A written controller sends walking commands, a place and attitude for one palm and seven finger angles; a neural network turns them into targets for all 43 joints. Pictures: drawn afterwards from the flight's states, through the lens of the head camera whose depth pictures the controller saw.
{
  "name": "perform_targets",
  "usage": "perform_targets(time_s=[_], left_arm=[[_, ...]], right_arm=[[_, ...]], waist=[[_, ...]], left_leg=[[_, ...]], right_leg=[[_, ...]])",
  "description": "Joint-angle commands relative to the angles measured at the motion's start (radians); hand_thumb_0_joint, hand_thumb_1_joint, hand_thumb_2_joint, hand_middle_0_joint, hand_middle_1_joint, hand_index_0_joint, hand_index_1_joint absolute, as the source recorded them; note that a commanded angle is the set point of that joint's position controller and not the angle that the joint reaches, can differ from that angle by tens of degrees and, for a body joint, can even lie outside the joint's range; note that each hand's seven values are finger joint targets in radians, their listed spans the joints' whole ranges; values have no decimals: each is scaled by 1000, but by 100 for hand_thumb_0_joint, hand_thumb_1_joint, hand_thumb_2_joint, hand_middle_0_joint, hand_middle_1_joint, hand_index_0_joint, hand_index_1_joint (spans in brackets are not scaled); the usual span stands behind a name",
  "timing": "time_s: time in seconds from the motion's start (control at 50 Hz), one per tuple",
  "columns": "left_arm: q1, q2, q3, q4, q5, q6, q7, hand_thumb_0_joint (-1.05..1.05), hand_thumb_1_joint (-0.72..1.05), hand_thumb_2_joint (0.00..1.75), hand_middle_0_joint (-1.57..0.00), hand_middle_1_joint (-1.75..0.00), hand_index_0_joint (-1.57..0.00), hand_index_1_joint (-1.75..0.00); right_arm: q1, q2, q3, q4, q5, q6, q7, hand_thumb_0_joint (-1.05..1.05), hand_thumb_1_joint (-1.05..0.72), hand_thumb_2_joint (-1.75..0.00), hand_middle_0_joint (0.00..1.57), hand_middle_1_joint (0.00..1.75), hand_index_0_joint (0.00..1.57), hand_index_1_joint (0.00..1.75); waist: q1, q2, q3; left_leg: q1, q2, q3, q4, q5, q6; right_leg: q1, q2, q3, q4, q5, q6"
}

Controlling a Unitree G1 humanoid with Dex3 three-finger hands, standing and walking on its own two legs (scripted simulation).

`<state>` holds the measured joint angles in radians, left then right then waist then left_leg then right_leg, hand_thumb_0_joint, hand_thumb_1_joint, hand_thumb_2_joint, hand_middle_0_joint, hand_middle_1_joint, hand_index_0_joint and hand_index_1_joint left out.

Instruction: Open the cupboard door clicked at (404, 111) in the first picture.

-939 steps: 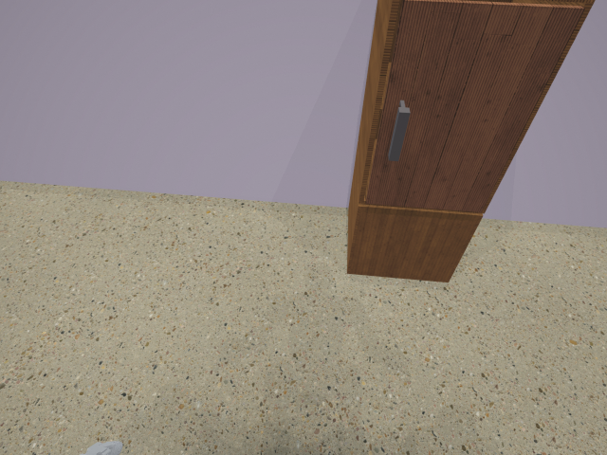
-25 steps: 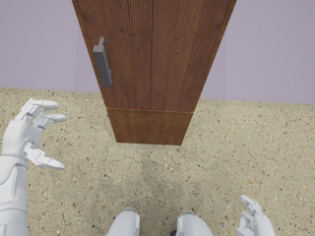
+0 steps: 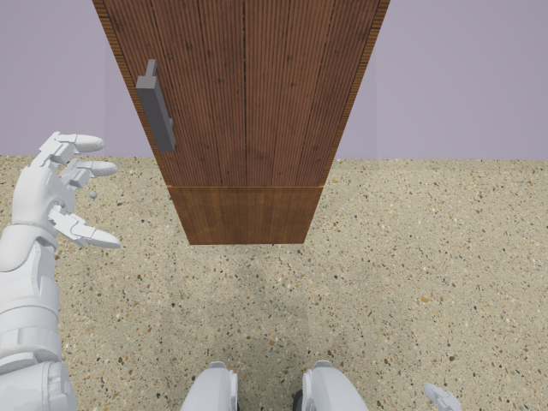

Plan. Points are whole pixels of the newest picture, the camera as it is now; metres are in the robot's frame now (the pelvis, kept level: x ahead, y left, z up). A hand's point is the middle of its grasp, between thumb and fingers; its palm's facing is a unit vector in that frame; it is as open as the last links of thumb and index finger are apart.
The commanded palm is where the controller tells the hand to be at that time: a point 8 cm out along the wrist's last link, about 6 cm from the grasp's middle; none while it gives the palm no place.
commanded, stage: move the hooked fingers beside the handle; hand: left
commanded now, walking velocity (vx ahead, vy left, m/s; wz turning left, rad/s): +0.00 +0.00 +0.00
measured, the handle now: (159, 107) +0.58 +0.20 +0.03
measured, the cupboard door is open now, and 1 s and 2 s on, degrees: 0 0 0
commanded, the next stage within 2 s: slide the fingers in behind the handle in 1.66 s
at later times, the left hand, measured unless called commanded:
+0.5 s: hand (105, 155) +0.46 +0.26 +0.05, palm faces +0.03 -1.00 -0.04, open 14.0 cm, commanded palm +0.45 +0.30 +0.04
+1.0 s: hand (117, 119) +0.53 +0.26 +0.05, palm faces +0.01 -1.00 -0.05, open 14.0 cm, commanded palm +0.51 +0.29 +0.04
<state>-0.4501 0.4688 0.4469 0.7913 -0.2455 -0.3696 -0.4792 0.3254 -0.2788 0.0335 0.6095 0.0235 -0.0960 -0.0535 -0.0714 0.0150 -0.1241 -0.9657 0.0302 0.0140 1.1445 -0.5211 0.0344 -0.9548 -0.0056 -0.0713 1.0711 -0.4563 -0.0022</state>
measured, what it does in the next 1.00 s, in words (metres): stands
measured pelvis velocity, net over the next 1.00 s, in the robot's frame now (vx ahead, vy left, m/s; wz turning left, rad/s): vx -0.01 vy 0.00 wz -0.04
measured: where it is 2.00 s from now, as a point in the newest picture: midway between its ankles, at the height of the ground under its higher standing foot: outside the picture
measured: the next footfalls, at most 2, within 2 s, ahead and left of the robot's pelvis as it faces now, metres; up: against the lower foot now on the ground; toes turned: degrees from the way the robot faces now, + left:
none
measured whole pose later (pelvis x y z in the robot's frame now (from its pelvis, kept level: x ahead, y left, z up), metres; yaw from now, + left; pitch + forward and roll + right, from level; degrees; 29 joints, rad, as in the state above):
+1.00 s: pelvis -0.01 +0.00 -0.03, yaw -2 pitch +29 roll -5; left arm -1.00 0.80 0.55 1.23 -0.06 -0.35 -0.44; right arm 0.39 -0.29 0.08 0.60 -0.02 0.07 -0.02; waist -0.22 0.04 -0.10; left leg -1.22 0.06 -0.01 1.25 -0.54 0.04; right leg -1.19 0.02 -0.09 1.14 -0.45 0.00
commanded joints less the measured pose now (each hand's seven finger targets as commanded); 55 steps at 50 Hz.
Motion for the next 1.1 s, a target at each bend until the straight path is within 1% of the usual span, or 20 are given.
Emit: perform_targets(time_s=[0.0,0.02,0.08,0.12,0.2,0.24,0.28,0.36,0.4,0.44,0.52,0.6,0.66,0.74,0.84,0.86,0.94,1.0,1.06,1.08], left_arm=[[-370,300,77,-125,-6,-62,38,0,-50,30,-30,-120,-30,-120],[-370,316,89,-114,4,-67,44,0,-50,30,-30,-120,-30,-120],[-434,336,91,-75,23,-94,56,0,-50,30,-30,-120,-30,-120],[-476,364,103,-82,31,-117,52,0,-50,30,-30,-120,-30,-120],[-508,338,72,-24,33,-117,36,0,-50,30,-30,-120,-30,-120],[-533,339,68,38,39,-99,29,0,-50,30,-30,-120,-30,-120],[-547,384,95,100,46,-86,25,0,-50,30,-30,-120,-30,-120],[-684,410,77,72,72,-111,35,0,-50,30,-30,-120,-30,-120],[-703,439,96,83,78,-127,48,0,-50,30,-30,-120,-30,-120],[-766,422,69,111,87,-132,54,0,-50,30,-30,-120,-30,-120],[-807,477,87,197,100,-105,55,0,-50,30,-30,-120,-30,-120],[-825,519,99,198,125,-86,58,0,-50,30,-30,-120,-30,-120],[-886,559,117,193,130,-83,67,0,-50,30,-30,-120,-30,-120],[-889,646,169,232,142,-76,70,0,-50,30,-30,-120,-30,-120],[-961,633,114,273,178,-46,64,0,-50,30,-30,-120,-30,-120],[-929,645,134,278,175,-43,63,0,-50,30,-30,-120,-30,-120],[-868,621,140,236,153,-40,37,0,-50,30,-30,-120,-30,-120],[-838,581,132,230,137,-36,32,0,-50,30,-30,-120,-30,-120],[-882,617,158,195,135,-42,47,0,-50,30,-30,-120,-30,-120],[-896,644,174,162,142,-52,57,0,-50,30,-30,-120,-30,-120]], right_arm=[[84,-177,-71,-88,-3,-24,-10,0,-90,-90,20,30,20,30],[91,-177,-70,-91,-5,-18,-7,0,-90,-90,20,30,20,30],[94,-174,-67,-81,-10,-6,-2,0,-90,-90,20,30,20,30],[104,-178,-68,-78,-13,3,-1,0,-90,-90,20,30,20,30],[118,-182,-68,-71,-14,21,2,0,-90,-90,20,30,20,30],[124,-183,-67,-60,-12,31,3,0,-90,-90,20,30,20,30],[131,-189,-65,-57,-11,42,-1,0,-90,-90,20,30,20,30],[140,-188,-59,-52,-18,54,0,0,-90,-90,20,30,20,30],[151,-192,-60,-50,-23,60,0,0,-90,-90,20,30,20,30],[155,-195,-57,-36,-25,65,1,0,-90,-90,20,30,20,30],[169,-208,-47,-29,-27,76,-3,0,-90,-90,20,30,20,30],[193,-207,-42,-41,-33,93,2,0,-90,-90,20,30,20,30],[204,-211,-38,-37,-37,105,6,0,-90,-90,20,30,20,30],[217,-216,-32,-42,-37,120,6,0,-90,-90,20,30,20,30],[240,-216,-22,-35,-40,135,11,0,-90,-90,20,30,20,30],[248,-219,-23,-39,-42,139,12,0,-90,-90,20,30,20,30],[262,-220,-30,-46,-45,154,21,0,-90,-90,20,30,20,30],[265,-216,-35,-48,-43,164,28,0,-90,-90,20,30,20,30],[259,-216,-37,-45,-41,169,28,0,-90,-90,20,30,20,30],[259,-215,-36,-45,-44,168,27,0,-90,-90,20,30,20,30]], waist=[[-5,93,-369],[2,95,-384],[-11,108,-387],[-9,140,-436],[-25,145,-443],[-39,120,-414],[-45,65,-389],[-57,149,-423],[-63,148,-439],[-89,152,-439],[-105,147,-432],[-95,203,-506],[-114,191,-515],[-113,171,-523],[-150,224,-492],[-138,208,-512],[-119,245,-586],[-127,210,-561],[-127,202,-534],[-119,215,-554]], left_leg=[[249,-5,-68,-164,367,-22],[257,-5,-68,-165,381,-24],[240,-5,-61,-150,350,-20],[272,-3,-67,-143,379,-24],[300,3,-78,-135,432,-26],[261,3,-70,-130,388,-19],[188,-2,-63,-127,334,-8],[236,1,-77,-115,358,-13],[250,3,-85,-106,374,-14],[249,6,-96,-101,346,-15],[188,4,-92,-86,314,-6],[216,5,-94,-69,390,-8],[201,10,-97,-55,394,-6],[144,10,-85,-42,392,2],[156,17,-96,-30,399,2],[156,16,-98,-30,413,2],[243,24,-107,-31,521,-10],[247,26,-108,-34,526,-6],[208,23,-98,-40,465,-2],[214,23,-98,-41,473,-2]], right_leg=[[163,35,25,-99,227,-28],[168,36,25,-99,234,-27],[159,37,35,-97,222,-24],[154,40,35,-85,232,-27],[125,42,28,-83,250,-29],[121,41,33,-92,241,-22],[145,40,39,-97,227,-18],[90,40,36,-80,216,-23],[73,45,35,-75,214,-25],[33,43,30,-74,182,-21],[36,42,38,-71,175,-19],[39,43,34,-48,223,-22],[35,45,35,-50,230,-14],[83,50,45,-50,259,-12],[8,53,35,-45,242,-12],[27,54,34,-43,252,-13],[22,56,23,-33,311,-16],[11,62,19,-42,313,-15],[33,62,27,-55,288,-10],[49,62,28,-50,294,-12]])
